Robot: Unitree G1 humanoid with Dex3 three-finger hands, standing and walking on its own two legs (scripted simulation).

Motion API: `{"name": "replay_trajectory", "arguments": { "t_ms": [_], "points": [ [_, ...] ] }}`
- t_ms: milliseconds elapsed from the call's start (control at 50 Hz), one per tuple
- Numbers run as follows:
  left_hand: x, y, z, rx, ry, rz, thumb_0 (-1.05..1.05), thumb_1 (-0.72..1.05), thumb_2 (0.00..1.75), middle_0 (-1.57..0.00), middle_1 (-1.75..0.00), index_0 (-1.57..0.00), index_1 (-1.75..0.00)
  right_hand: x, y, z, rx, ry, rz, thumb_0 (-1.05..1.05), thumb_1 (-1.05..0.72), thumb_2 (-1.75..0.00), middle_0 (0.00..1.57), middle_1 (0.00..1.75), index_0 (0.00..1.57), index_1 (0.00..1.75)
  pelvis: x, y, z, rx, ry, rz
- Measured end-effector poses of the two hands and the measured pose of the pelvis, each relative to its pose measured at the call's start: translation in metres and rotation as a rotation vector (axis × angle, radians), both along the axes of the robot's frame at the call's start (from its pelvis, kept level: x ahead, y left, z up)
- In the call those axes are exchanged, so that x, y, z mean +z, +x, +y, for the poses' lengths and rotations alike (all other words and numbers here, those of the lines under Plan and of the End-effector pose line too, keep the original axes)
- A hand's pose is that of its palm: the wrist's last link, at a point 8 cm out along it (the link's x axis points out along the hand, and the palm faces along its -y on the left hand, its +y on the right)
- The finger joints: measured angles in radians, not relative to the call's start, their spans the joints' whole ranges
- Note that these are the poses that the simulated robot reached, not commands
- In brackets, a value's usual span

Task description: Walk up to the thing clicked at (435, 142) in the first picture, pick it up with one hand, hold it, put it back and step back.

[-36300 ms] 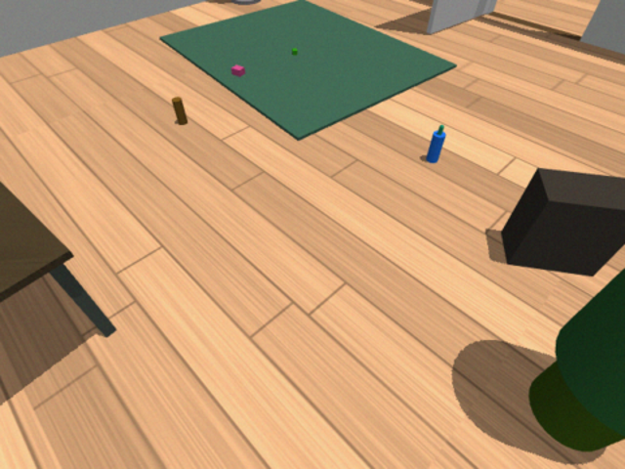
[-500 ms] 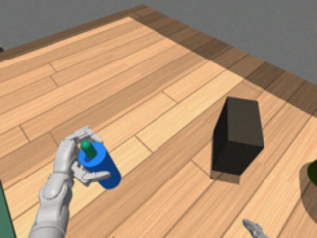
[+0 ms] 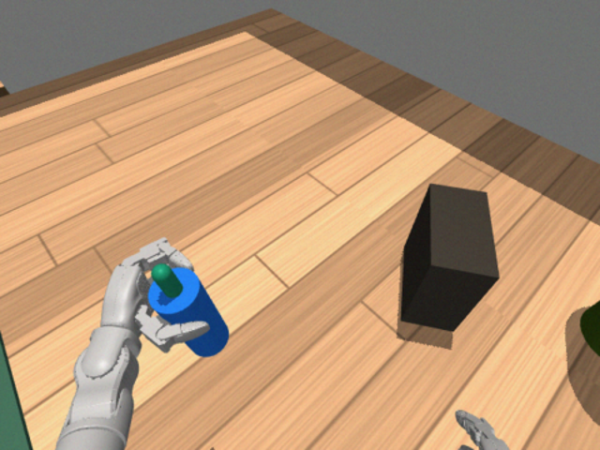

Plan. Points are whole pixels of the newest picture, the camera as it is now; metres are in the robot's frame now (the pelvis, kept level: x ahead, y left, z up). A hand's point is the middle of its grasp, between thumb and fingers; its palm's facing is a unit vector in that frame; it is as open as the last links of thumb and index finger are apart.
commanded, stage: hold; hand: left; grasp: from the side
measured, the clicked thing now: (188, 308) +0.31 +0.16 +0.02
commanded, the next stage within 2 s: crouch in 1.46 s
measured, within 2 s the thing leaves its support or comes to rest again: neither
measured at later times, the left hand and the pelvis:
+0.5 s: hand (178, 293) +0.32 +0.17 +0.04, palm faces -0.08 -1.00 -0.02, open 9.9 cm; pelvis +0.00 +0.01 +0.00, yaw +0 degrees
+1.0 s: hand (181, 292) +0.33 +0.17 +0.04, palm faces -0.08 -1.00 -0.02, open 9.9 cm; pelvis +0.00 +0.00 +0.00, yaw +0 degrees
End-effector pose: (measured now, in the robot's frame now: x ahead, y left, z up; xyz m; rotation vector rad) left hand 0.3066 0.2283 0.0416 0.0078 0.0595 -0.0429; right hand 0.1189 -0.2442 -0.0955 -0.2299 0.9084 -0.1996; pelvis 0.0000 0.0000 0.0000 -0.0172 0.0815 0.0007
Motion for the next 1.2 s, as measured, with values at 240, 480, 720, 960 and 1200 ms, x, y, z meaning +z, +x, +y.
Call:
{"name": "replay_trajectory", "arguments": {
  "t_ms": [240, 480, 720, 960, 1200],
  "points": [
    [0.000, -0.001, -0.002, -0.015, -0.010, 0.000, -0.06, -0.57, 0.95, -0.83, -1.25, -0.89, -1.30, 0.000, -0.006, 0.003, -0.005, 0.001, 0.007, 0.01, -0.92, -0.90, 0.20, 0.30, 0.20, 0.30, 0.001, -0.001, 0.004, -0.002, -0.002, -0.004],
    [0.005, -0.001, 0.000, -0.039, 0.017, -0.002, -0.05, -0.57, 0.95, -0.83, -1.26, -0.88, -1.30, -0.003, -0.013, 0.003, -0.004, 0.007, 0.020, 0.01, -0.92, -0.90, 0.20, 0.30, 0.20, 0.30, 0.001, -0.001, 0.005, -0.001, -0.006, -0.002],
    [0.000, 0.001, -0.008, -0.043, 0.012, -0.003, -0.05, -0.57, 0.95, -0.82, -1.26, -0.88, -1.30, 0.000, -0.010, 0.002, -0.009, 0.007, 0.009, 0.01, -0.91, -0.90, 0.20, 0.30, 0.20, 0.30, 0.001, -0.001, 0.004, -0.007, -0.003, 0.002],
    [0.000, 0.004, -0.001, -0.010, 0.008, -0.006, -0.05, -0.57, 0.95, -0.82, -1.26, -0.88, -1.30, 0.000, -0.005, 0.002, -0.003, 0.008, 0.010, 0.01, -0.92, -0.91, 0.20, 0.30, 0.20, 0.30, 0.001, 0.002, 0.003, -0.003, -0.002, 0.008],
    [-0.002, 0.011, -0.006, 0.000, -0.012, -0.001, -0.05, -0.57, 0.95, -0.83, -1.25, -0.89, -1.29, -0.002, -0.003, 0.003, 0.000, 0.008, 0.018, 0.01, -0.92, -0.91, 0.20, 0.30, 0.20, 0.30, 0.000, 0.005, 0.003, -0.004, -0.004, 0.010]
  ]
}}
